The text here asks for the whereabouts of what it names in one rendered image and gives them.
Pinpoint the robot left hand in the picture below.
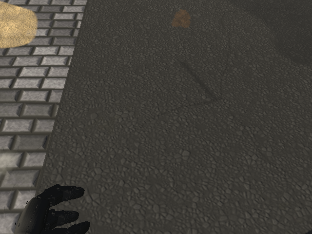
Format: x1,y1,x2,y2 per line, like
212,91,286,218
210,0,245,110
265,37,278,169
14,184,90,234

